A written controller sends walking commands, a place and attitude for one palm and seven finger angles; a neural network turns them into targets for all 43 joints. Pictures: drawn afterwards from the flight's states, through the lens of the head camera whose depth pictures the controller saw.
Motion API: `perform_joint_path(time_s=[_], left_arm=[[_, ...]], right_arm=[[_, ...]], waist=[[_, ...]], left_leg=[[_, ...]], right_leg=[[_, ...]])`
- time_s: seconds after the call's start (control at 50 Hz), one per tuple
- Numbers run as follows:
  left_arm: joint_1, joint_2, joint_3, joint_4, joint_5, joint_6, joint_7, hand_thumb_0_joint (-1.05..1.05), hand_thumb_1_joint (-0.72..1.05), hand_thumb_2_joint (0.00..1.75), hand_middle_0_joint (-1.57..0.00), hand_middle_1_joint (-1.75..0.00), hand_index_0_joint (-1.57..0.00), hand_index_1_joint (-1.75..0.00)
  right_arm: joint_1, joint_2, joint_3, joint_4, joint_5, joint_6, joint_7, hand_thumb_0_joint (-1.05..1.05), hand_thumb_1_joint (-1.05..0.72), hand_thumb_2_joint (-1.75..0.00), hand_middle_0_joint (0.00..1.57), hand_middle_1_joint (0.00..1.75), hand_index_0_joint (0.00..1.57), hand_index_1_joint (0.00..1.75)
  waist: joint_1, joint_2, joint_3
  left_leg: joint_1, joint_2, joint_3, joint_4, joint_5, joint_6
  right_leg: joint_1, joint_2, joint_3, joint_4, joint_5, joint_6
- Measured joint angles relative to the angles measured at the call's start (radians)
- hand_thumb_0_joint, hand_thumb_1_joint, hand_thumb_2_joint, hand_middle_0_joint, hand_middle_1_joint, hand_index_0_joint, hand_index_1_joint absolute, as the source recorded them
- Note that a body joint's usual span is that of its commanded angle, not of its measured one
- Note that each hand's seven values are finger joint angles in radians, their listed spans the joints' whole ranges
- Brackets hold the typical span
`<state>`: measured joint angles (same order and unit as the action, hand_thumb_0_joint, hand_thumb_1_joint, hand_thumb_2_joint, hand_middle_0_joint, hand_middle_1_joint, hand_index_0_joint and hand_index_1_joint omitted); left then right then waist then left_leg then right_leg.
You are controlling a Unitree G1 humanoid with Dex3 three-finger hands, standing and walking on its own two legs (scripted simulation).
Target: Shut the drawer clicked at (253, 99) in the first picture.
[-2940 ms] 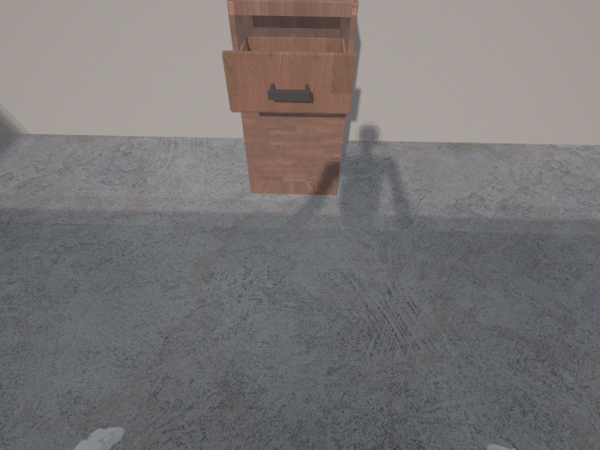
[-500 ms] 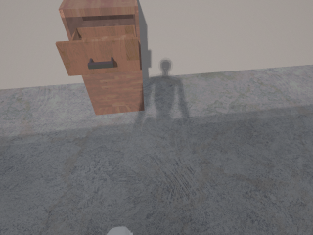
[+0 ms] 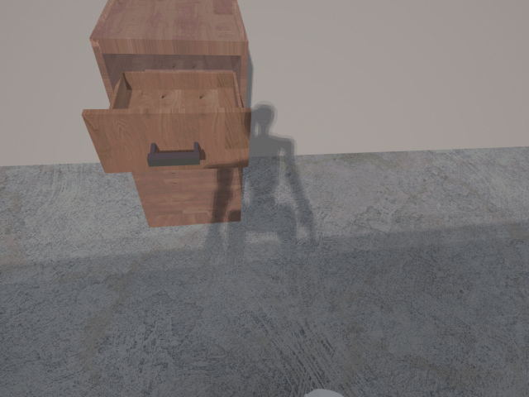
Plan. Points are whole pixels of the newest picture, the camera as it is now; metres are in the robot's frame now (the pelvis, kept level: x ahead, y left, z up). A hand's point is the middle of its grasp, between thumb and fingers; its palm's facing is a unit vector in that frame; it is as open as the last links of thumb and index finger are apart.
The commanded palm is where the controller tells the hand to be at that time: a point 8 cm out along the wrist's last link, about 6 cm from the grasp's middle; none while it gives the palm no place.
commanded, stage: turn to face it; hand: left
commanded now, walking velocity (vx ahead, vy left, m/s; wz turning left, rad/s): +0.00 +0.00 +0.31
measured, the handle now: (174, 153) +0.63 +0.27 -0.05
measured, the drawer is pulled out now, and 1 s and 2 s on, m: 0.29 0.29 0.29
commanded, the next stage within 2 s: take the last steps up to it in 0.44 s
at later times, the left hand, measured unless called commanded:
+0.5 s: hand out of the picture +0.15 +0.17 -0.16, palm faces +0.16 -0.97 -0.21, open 7.2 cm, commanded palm none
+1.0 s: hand out of the picture +0.08 +0.21 -0.17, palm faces +0.21 -0.97 -0.15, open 7.4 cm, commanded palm none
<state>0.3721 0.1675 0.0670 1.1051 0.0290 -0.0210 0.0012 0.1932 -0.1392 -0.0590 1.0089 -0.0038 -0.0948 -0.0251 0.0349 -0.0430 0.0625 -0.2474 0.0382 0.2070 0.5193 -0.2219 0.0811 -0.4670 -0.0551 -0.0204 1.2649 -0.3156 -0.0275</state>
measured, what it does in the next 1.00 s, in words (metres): walks ahead: right foot, then left foot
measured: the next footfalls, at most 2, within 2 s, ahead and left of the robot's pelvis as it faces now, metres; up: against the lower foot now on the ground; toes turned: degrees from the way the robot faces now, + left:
right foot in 0.32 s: +0.17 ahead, -0.12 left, +0.00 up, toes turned -3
left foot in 0.64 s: +0.11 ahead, +0.12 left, +0.00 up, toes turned +14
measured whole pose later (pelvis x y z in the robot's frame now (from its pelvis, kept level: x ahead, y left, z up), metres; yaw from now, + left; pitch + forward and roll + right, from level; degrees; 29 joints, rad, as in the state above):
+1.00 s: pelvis +0.11 +0.03 +0.02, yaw +10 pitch -2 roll -1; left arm 0.30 0.18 0.06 1.10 0.03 0.03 -0.01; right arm 0.41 -0.10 -0.03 1.11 -0.01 -0.05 -0.02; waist -0.01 -0.04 0.03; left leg -0.05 -0.02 0.08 0.28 -0.20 0.06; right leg -0.50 -0.09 -0.05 0.93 -0.22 0.03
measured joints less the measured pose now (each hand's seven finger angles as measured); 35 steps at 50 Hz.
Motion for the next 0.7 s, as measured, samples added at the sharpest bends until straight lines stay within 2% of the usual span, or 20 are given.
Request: perform_joint_path(time_s=[0.06,0.12,0.22,0.28,0.32,0.34,0.4,0.46,0.5,0.56,0.62,0.66,0.7], left_arm=[[-0.043,0.01,0.006,-0.035,0.004,0.011,0.003,0.01,0.91,0.9,-0.2,-0.3,-0.2,-0.3],[-0.092,0.014,0.002,-0.06,0.004,0.017,0.005,0.01,0.91,0.9,-0.2,-0.3,-0.2,-0.3],[-0.164,0.007,-0.013,-0.072,0.0,0.025,0.017,0.0,0.92,0.9,-0.2,-0.3,-0.2,-0.3],[-0.188,-0.003,-0.022,-0.074,-0.002,0.029,0.021,0.0,0.92,0.9,-0.2,-0.3,-0.2,-0.3],[-0.194,-0.009,-0.025,-0.078,-0.003,0.021,0.024,0.0,0.92,0.9,-0.2,-0.3,-0.2,-0.3],[-0.199,-0.02,-0.026,-0.074,-0.003,0.014,0.028,0.0,0.93,0.9,-0.2,-0.3,-0.2,-0.3],[-0.208,-0.04,-0.036,-0.079,-0.007,0.0,0.033,0.0,0.93,0.9,-0.2,-0.3,-0.2,-0.3],[-0.212,-0.039,-0.03,-0.088,-0.01,-0.004,0.041,-0.01,0.94,0.9,-0.21,-0.3,-0.21,-0.3],[-0.209,-0.034,-0.025,-0.091,-0.007,0.002,0.044,-0.01,0.94,0.9,-0.21,-0.3,-0.21,-0.3],[-0.194,-0.022,-0.019,-0.091,-0.002,0.014,0.043,-0.01,0.94,0.9,-0.21,-0.3,-0.21,-0.3],[-0.167,-0.01,-0.015,-0.08,-0.003,0.025,0.037,0.0,0.93,0.9,-0.21,-0.3,-0.21,-0.3],[-0.142,0.005,-0.011,-0.065,-0.008,0.04,0.029,0.0,0.92,0.9,-0.21,-0.3,-0.2,-0.3],[-0.108,0.014,-0.006,-0.05,-0.003,0.059,0.02,0.0,0.92,0.9,-0.2,-0.3,-0.2,-0.3]], right_arm=[[0.052,-0.021,0.005,0.032,-0.003,0.006,-0.002,-0.03,-0.96,-0.9,0.2,0.3,0.2,0.3],[0.105,-0.02,0.016,0.065,-0.002,0.016,0.0,-0.02,-0.95,-0.9,0.2,0.3,0.2,0.3],[0.17,0.013,0.033,0.109,-0.007,0.043,0.006,0.0,-0.93,-0.9,0.19,0.3,0.2,0.3],[0.197,0.035,0.036,0.125,-0.011,0.061,0.006,0.0,-0.92,-0.9,0.19,0.3,0.2,0.3],[0.212,0.049,0.038,0.134,-0.008,0.071,0.006,0.0,-0.92,-0.9,0.2,0.3,0.2,0.3],[0.209,0.048,0.038,0.14,-0.005,0.077,0.008,0.01,-0.91,-0.9,0.2,0.3,0.2,0.3],[0.189,0.046,0.033,0.135,-0.001,0.099,0.009,0.01,-0.91,-0.9,0.2,0.3,0.2,0.3],[0.156,0.047,0.029,0.124,0.0,0.114,0.012,0.01,-0.91,-0.9,0.2,0.3,0.2,0.3],[0.132,0.041,0.023,0.113,0.0,0.12,0.014,0.01,-0.91,-0.9,0.2,0.3,0.2,0.3],[0.095,0.023,0.018,0.092,-0.006,0.126,0.011,0.01,-0.92,-0.9,0.2,0.3,0.2,0.3],[0.083,-0.009,0.011,0.076,-0.01,0.115,0.01,0.02,-0.93,-0.9,0.2,0.3,0.2,0.3],[0.081,-0.017,0.009,0.069,-0.016,0.099,0.012,0.02,-0.93,-0.9,0.19,0.3,0.2,0.3],[0.096,-0.02,0.008,0.053,-0.024,0.086,0.014,0.02,-0.93,-0.9,0.19,0.3,0.2,0.3]], waist=[[-0.006,-0.005,-0.019],[-0.018,-0.006,-0.028],[-0.05,0.001,-0.022],[-0.069,0.012,-0.023],[-0.072,0.014,-0.028],[-0.07,0.035,-0.025],[-0.087,0.08,-0.012],[-0.077,0.083,-0.005],[-0.066,0.078,-0.006],[-0.05,0.063,-0.012],[-0.036,0.05,-0.021],[-0.029,0.021,-0.027],[-0.029,0.008,-0.042]], left_leg=[[0.061,-0.017,0.018,-0.076,0.01,0.008],[0.101,-0.034,0.013,-0.124,0.013,0.009],[0.125,-0.05,-0.015,-0.121,-0.014,0.001],[0.116,-0.055,-0.03,-0.074,-0.052,-0.01],[0.097,-0.061,-0.036,-0.022,-0.089,-0.02],[0.083,-0.047,-0.042,0.013,-0.111,-0.027],[0.014,-0.029,-0.096,0.167,-0.249,-0.06],[-0.06,-0.016,-0.134,0.336,-0.281,-0.081],[-0.084,-0.003,-0.147,0.371,-0.273,-0.09],[-0.082,0.012,-0.15,0.318,-0.254,-0.099],[-0.02,0.02,-0.14,0.148,-0.165,-0.1],[0.002,0.002,-0.127,0.102,-0.105,-0.07],[0.016,-0.004,-0.113,0.09,-0.1,-0.039]], right_leg=[[-0.082,-0.025,-0.003,-0.073,0.068,0.02],[-0.093,-0.046,-0.015,-0.208,0.117,0.041],[0.008,-0.042,-0.038,-0.47,0.097,0.056],[0.101,-0.02,-0.051,-0.594,0.071,0.057],[0.179,-0.01,-0.058,-0.708,0.105,0.048],[0.188,0.002,-0.065,-0.72,0.084,0.032],[0.201,0.014,-0.108,-0.72,0.072,0.006],[0.229,0.011,-0.138,-0.755,0.089,0.001],[0.242,0.008,-0.151,-0.775,0.099,0.005],[0.246,-0.004,-0.163,-0.778,0.103,0.017],[0.235,-0.018,-0.17,-0.74,0.085,0.037],[0.213,-0.037,-0.152,-0.674,0.017,0.045],[0.165,-0.02,-0.109,-0.548,-0.107,0.039]])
